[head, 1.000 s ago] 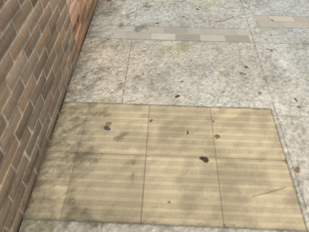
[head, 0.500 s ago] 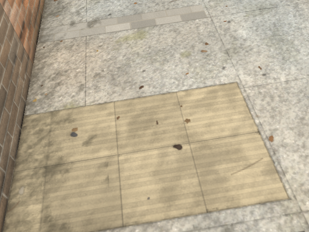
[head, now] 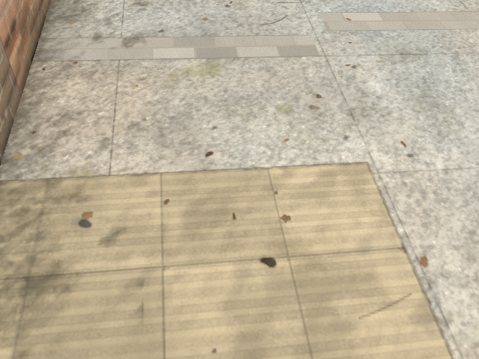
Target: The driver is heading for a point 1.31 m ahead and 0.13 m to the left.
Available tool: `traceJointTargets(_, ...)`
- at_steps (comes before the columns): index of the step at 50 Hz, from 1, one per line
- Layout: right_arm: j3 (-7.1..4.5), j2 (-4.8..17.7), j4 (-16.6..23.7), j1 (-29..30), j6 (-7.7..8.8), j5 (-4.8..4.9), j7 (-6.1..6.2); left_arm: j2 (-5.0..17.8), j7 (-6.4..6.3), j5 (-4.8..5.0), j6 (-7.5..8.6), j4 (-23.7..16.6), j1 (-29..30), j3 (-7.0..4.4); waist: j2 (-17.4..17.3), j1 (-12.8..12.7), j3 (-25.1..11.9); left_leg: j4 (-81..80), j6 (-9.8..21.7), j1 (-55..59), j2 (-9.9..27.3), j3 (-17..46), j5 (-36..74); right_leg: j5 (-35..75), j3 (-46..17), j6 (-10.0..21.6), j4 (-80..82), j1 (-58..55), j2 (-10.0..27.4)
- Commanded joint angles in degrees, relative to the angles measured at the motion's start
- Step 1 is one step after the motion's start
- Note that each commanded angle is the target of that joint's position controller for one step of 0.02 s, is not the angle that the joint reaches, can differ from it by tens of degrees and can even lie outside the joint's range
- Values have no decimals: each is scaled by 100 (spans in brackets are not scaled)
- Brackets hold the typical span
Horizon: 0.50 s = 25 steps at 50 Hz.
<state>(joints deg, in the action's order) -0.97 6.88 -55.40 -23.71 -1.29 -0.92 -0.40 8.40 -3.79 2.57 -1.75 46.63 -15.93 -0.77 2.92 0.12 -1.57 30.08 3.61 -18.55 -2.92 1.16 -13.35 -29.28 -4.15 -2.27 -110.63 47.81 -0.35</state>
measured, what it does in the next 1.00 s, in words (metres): walks ahead: right foot, then left foot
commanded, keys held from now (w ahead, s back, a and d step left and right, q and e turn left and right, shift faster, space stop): w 0.68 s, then w+q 0.32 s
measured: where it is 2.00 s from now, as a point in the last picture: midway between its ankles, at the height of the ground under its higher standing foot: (229, 238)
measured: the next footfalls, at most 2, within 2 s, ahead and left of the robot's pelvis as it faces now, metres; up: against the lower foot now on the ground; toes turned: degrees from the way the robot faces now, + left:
right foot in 0.40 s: +0.25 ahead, -0.17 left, +0.00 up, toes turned +1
left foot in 0.92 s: +0.59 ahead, +0.01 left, +0.00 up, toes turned +4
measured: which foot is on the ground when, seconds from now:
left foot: down 0.00-0.40, up 0.42-0.90, down 0.92-1.00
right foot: up 0.00-0.38, down 0.40-0.94, up 0.96-1.00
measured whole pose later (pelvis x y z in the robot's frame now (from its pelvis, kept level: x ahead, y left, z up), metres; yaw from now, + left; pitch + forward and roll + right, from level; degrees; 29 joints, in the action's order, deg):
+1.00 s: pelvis +0.47 -0.06 -0.02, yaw +6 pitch +2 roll +1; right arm -2.6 13.0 -39.3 -3.0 3.8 0.7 -2.4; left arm 13.2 0.2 0.7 6.4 52.9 -20.9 -1.5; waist 0.3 -1.7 2.5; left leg 32.5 6.4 -27.0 -5.7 -2.0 -8.6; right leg -24.8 -1.6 1.5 -64.0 12.0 -2.2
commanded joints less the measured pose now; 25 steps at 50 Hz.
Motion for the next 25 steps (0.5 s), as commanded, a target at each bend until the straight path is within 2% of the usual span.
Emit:
traceJointTargets(1,-60,639,209,-478,152,3,120,170,-10,-100,87,-577,282,-109,-1229,101,606,-1453,726,640,1707,2500,-2579,1578,-96,107,325,2042,299)
traceJointTargets(2,-61,596,96,-721,194,-25,116,-19,38,-93,171,-591,264,-81,-1276,109,640,-1384,730,623,1622,2479,-2504,1644,-10,103,223,2214,322)
traceJointTargets(3,34,429,121,-665,216,-73,217,-66,91,-154,182,-645,220,-55,-976,5,816,-1303,814,178,1485,2049,-2029,2324,26,-41,1276,1962,364)
traceJointTargets(4,58,338,109,-775,224,-105,270,-123,126,-230,202,-692,378,-64,-949,53,762,-1284,818,104,1393,1936,-1686,2669,150,-117,1977,1701,447)
traceJointTargets(5,34,416,137,-707,245,-38,290,-146,150,-281,246,-803,576,-59,-896,58,648,-1382,812,76,1311,1840,-1352,2971,182,-147,2911,1304,507)
traceJointTargets(6,-15,564,207,-662,258,-14,308,-143,161,-297,281,-923,886,-54,-911,172,593,-1559,796,52,1368,1845,-1119,3212,184,-179,3799,867,504)
traceJointTargets(7,-67,755,254,-633,282,55,339,-49,145,-279,316,-995,1026,-83,-954,190,544,-1736,806,-73,1398,1806,-907,3442,101,-232,4456,334,515)
traceJointTargets(8,-133,929,304,-577,295,112,367,-19,137,-213,342,-1049,1188,-86,-1089,253,553,-1831,795,66,1437,1714,-716,3454,106,-263,5073,78,457)
traceJointTargets(9,-174,1010,329,-602,301,165,365,44,148,-152,357,-1111,1280,-105,-1168,293,567,-1923,809,182,1505,1676,-663,3498,87,-283,5499,-142,405)
traceJointTargets(10,-214,1068,393,-562,341,203,361,222,165,-105,424,-1151,1422,-180,-1076,306,657,-2003,806,329,1562,1619,-619,3573,62,-278,6062,-285,389)
traceJointTargets(11,-241,1080,408,-587,355,209,352,274,194,-64,472,-1190,1595,-205,-1033,374,764,-2106,793,383,1625,1574,-695,3511,161,-273,6402,-493,312)
traceJointTargets(12,-264,1107,395,-679,381,233,358,339,228,-68,512,-1214,1689,-231,-1011,436,815,-2164,805,505,1688,1581,-709,3476,165,-253,6684,-650,285)
traceJointTargets(15,-300,1024,334,-834,368,225,298,314,334,-4,609,-1254,1960,-247,-1046,599,936,-2017,780,814,1712,1440,-736,2810,334,-10,7445,-1120,163)
traceJointTargets(17,-324,1018,332,-884,358,179,274,385,395,7,694,-1217,1856,-281,-1094,519,831,-1707,719,959,1720,1458,-709,2132,408,238,7852,-1604,88)
traceJointTargets(18,-354,1103,348,-841,354,177,267,441,405,2,707,-1156,1628,-321,-1116,388,714,-1424,667,994,1661,1443,-631,1677,500,357,8010,-1955,10)
traceJointTargets(19,-376,1114,353,-782,367,179,254,606,399,-5,721,-942,1130,-393,-1150,162,488,-935,551,865,1502,1270,-443,1399,549,474,8147,-2656,-57)
traceJointTargets(20,-324,997,452,-671,413,116,225,841,342,15,749,-656,55,-513,-915,-310,-75,320,342,197,1161,852,225,1566,209,637,8181,-4165,211)
traceJointTargets(21,-241,681,666,-553,538,-25,178,1448,292,-63,700,-410,-987,-664,689,-533,-825,2719,30,-1578,607,206,-863,2508,-1603,1025,8138,-6040,1507)
traceJointTargets(22,-261,666,747,-831,754,282,118,1813,408,-141,721,-119,-1783,-770,1987,-657,-1586,4136,-105,-3141,7,687,-2089,781,-4292,1889,9318,-6949,2464)
traceJointTargets(23,-439,1198,750,-349,846,393,133,1431,440,-147,780,-90,-1611,-665,876,-677,-726,4755,-103,-3971,243,1014,-1665,182,-4176,1860,9453,-6641,2402)
traceJointTargets(24,-451,1211,946,248,835,302,179,1262,457,-155,811,-158,-966,-569,599,-455,-133,4621,-20,-3976,483,846,-886,847,-3182,1614,9461,-5769,2100)
traceJointTargets(25,-454,1135,940,321,756,190,234,1170,472,-198,781,-300,-230,-514,147,-121,-8,4203,-59,-3353,777,652,-140,1637,-2319,1388,9543,-4917,1687)
Velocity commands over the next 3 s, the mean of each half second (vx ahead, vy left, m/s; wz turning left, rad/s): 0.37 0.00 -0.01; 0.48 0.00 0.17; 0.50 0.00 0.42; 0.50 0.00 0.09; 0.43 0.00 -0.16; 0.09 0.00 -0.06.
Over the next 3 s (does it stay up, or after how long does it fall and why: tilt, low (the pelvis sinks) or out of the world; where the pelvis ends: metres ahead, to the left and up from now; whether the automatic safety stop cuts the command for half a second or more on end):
stays up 1.25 0.15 0.00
